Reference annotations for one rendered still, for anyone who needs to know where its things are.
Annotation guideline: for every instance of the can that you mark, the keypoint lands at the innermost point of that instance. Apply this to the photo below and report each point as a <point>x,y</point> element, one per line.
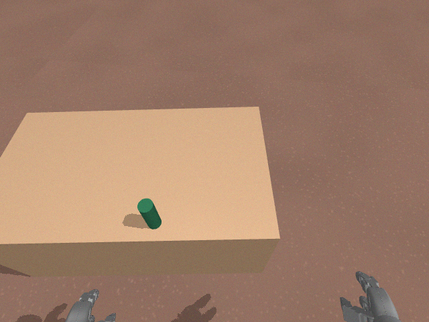
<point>149,213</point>

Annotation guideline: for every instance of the right robot hand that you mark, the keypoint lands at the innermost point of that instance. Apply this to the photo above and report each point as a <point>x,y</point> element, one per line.
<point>377,302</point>

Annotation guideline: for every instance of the left robot hand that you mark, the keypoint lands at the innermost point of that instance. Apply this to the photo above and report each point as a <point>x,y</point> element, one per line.
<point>81,310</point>

